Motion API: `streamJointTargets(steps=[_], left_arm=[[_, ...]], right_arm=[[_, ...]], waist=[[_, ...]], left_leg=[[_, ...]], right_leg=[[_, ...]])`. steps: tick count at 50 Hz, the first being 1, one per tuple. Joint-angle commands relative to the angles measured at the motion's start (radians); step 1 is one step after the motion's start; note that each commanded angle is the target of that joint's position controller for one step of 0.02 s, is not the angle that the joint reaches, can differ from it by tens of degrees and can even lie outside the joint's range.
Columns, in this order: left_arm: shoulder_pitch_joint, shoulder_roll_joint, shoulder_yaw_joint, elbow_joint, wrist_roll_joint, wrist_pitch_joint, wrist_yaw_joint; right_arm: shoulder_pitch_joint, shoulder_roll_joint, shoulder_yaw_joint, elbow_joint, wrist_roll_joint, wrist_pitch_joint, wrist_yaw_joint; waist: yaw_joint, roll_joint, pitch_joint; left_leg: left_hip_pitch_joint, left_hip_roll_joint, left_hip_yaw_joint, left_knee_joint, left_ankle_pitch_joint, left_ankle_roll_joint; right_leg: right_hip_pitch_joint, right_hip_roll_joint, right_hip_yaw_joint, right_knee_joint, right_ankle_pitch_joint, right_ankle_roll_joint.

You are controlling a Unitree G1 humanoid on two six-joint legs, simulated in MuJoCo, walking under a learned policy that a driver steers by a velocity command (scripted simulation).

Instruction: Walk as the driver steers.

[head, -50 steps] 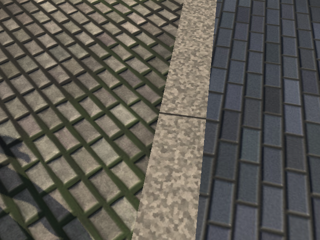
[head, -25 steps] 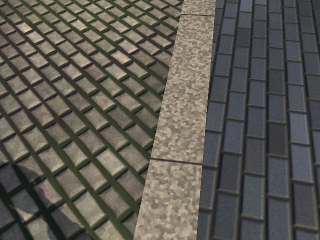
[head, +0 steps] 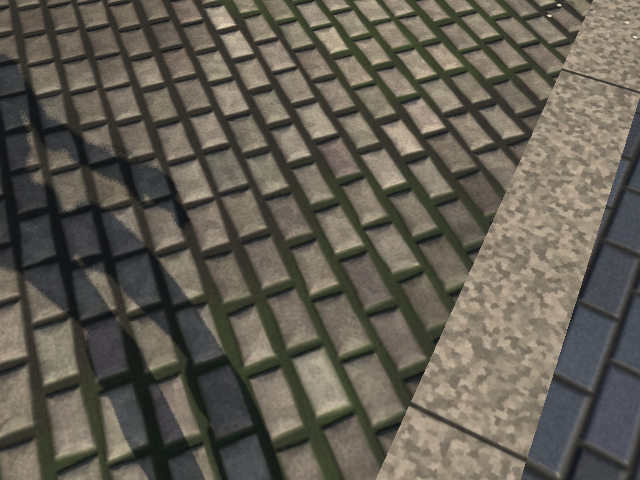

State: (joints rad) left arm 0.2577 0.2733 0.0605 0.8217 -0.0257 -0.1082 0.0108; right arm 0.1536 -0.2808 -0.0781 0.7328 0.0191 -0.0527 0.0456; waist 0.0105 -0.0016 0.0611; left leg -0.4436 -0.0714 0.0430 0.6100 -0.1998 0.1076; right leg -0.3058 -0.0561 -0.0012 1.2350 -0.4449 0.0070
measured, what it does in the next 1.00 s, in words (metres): walks ahead, turning left: right foot, then left foot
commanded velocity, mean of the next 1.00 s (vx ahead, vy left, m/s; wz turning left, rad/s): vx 0.50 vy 0.00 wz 0.32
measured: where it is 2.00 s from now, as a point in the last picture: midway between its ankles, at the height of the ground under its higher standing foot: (287, 241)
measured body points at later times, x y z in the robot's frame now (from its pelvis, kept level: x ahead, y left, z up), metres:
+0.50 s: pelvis +0.28 -0.03 +0.01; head +0.30 -0.03 +0.46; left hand +0.39 +0.27 -0.07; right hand +0.43 -0.28 -0.11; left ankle +0.12 +0.06 -0.63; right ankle +0.37 -0.12 -0.72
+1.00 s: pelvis +0.50 +0.10 +0.01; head +0.53 +0.12 +0.46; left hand +0.44 +0.38 -0.12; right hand +0.76 -0.08 -0.06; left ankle +0.52 +0.21 -0.72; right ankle +0.45 -0.08 -0.64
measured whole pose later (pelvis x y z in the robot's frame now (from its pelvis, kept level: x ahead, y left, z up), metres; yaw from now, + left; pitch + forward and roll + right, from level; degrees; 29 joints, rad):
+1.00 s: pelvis +0.50 +0.10 +0.01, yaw +17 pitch +2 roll +0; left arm 0.35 0.30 0.05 0.86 -0.03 -0.07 -0.01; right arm 0.14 -0.25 -0.04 0.65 0.00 -0.08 0.02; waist 0.04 -0.03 0.02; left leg -0.37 0.01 0.06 0.52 -0.19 0.03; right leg -0.38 -0.04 0.05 1.12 -0.42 -0.01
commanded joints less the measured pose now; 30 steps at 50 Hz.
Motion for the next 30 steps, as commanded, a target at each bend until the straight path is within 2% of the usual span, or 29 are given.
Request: streamJointTargets(steps=[1,2,3,6,10,14,17,18,19,20,21,22,23,24,25,26,28,30], left_arm=[[-0.047,0.134,0.030,-0.114,0.024,-0.043,0.007],[-0.032,0.134,0.034,-0.115,0.029,-0.028,0.005],[-0.026,0.122,0.034,-0.120,0.035,-0.016,0.004],[-0.094,0.083,0.023,-0.150,0.045,0.004,0.007],[-0.249,0.051,0.006,-0.190,0.037,-0.002,-0.005],[-0.338,0.077,0.010,-0.222,0.020,-0.018,-0.026],[-0.307,0.114,0.026,-0.224,0.016,-0.034,-0.036],[-0.251,0.123,0.034,-0.212,0.016,-0.039,-0.034],[-0.154,0.146,0.049,-0.190,0.023,-0.044,-0.028],[-0.008,0.196,0.064,-0.177,0.040,-0.046,-0.019],[0.109,0.277,0.083,-0.148,0.057,-0.035,-0.018],[0.116,0.208,0.071,-0.140,0.030,-0.029,-0.024],[0.068,0.129,0.049,-0.157,0.024,-0.021,-0.020],[0.024,0.105,0.038,-0.157,0.031,-0.012,-0.019],[-0.005,0.087,0.030,-0.146,0.036,-0.007,-0.021],[-0.018,0.073,0.022,-0.138,0.042,-0.008,-0.023],[-0.017,0.073,0.022,-0.118,0.035,-0.015,-0.028],[-0.006,0.104,0.031,-0.095,0.027,-0.022,-0.030]], right_arm=[[0.069,-0.097,-0.026,-0.060,-0.004,-0.021,-0.011],[0.052,-0.092,-0.023,-0.073,-0.011,-0.021,-0.014],[0.054,-0.100,-0.026,-0.075,-0.009,-0.024,-0.018],[0.100,-0.139,-0.036,-0.064,-0.004,-0.027,-0.038],[0.159,-0.144,-0.036,-0.052,0.005,-0.013,-0.055],[0.214,-0.148,-0.037,-0.035,0.011,-0.002,-0.060],[0.206,-0.149,-0.039,-0.039,0.009,0.007,-0.067],[0.188,-0.143,-0.038,-0.046,0.008,0.010,-0.067],[0.170,-0.118,-0.029,-0.058,0.005,0.009,-0.065],[0.154,-0.064,-0.008,-0.081,-0.008,0.005,-0.060],[0.296,0.004,0.013,-0.103,0.012,-0.005,-0.061],[0.322,-0.082,0.005,-0.090,0.028,-0.008,-0.062],[0.224,-0.154,-0.015,-0.090,0.025,-0.001,-0.062],[0.154,-0.151,-0.015,-0.102,0.008,0.004,-0.063],[0.113,-0.129,-0.015,-0.116,-0.005,0.002,-0.059],[0.111,-0.108,-0.014,-0.119,-0.004,0.003,-0.053],[0.135,-0.064,-0.005,-0.113,0.006,0.008,-0.046],[0.100,-0.044,0.004,-0.124,-0.002,0.010,-0.045]], waist=[[-0.015,0.006,-0.151],[0.007,0.018,-0.141],[0.015,0.018,-0.133],[0.005,0.022,-0.096],[-0.058,0.076,-0.072],[-0.091,0.100,-0.064],[-0.061,0.130,-0.071],[-0.028,0.145,-0.085],[0.023,0.138,-0.137],[0.091,0.062,-0.267],[0.047,-0.241,-0.408],[0.051,-0.282,-0.389],[0.079,-0.157,-0.247],[0.070,-0.080,-0.163],[0.050,-0.057,-0.097],[0.024,-0.075,-0.072],[0.000,-0.103,-0.065],[-0.005,-0.089,-0.054]], left_leg=[[0.414,0.274,-0.456,-0.334,0.199,0.206],[0.347,0.254,-0.428,-0.357,0.235,0.201],[0.309,0.243,-0.406,-0.372,0.279,0.205],[0.227,0.209,-0.326,-0.387,0.360,0.195],[0.201,0.149,-0.284,-0.362,0.245,0.130],[0.256,0.183,-0.370,-0.303,0.152,0.113],[0.325,0.214,-0.462,-0.223,0.146,0.092],[0.325,0.205,-0.472,-0.183,0.178,0.079],[0.298,0.158,-0.448,-0.087,0.238,0.051],[0.187,0.102,-0.377,0.163,0.161,0.013],[-0.173,-0.048,-0.241,0.505,-0.284,-0.063],[-0.342,0.019,-0.243,0.677,-0.386,-0.077],[-0.383,0.064,-0.240,0.731,-0.290,-0.086],[-0.353,0.096,-0.202,0.716,-0.210,-0.090],[-0.324,0.117,-0.197,0.666,-0.162,-0.091],[-0.278,0.139,-0.195,0.622,-0.134,-0.087],[-0.225,0.146,-0.168,0.551,-0.124,-0.087],[-0.240,0.154,-0.153,0.454,-0.093,-0.095]], right_leg=[[-0.390,-0.066,0.098,-0.012,0.109,-0.017],[-0.337,-0.075,0.098,-0.046,0.130,-0.009],[-0.320,-0.074,0.088,-0.087,0.143,0.006],[-0.330,-0.053,0.058,-0.241,0.246,0.046],[-0.281,0.010,0.048,-0.553,0.486,0.053],[-0.232,0.051,0.062,-0.696,0.510,0.039],[-0.171,0.061,0.078,-0.753,0.400,0.004],[-0.098,0.066,0.064,-0.782,0.383,-0.015],[0.053,0.054,0.059,-0.814,0.396,-0.045],[0.307,-0.092,0.187,-0.788,0.364,-0.111],[0.672,-0.331,0.615,-0.839,0.219,-0.277],[0.678,-0.391,0.817,-0.908,-0.018,-0.302],[0.555,-0.342,0.666,-0.931,-0.048,-0.252],[0.422,-0.289,0.523,-0.942,0.055,-0.217],[0.307,-0.242,0.428,-0.968,0.165,-0.207],[0.235,-0.205,0.354,-0.994,0.232,-0.197],[0.173,-0.174,0.267,-1.037,0.306,-0.207],[0.163,-0.182,0.217,-1.067,0.390,-0.231]])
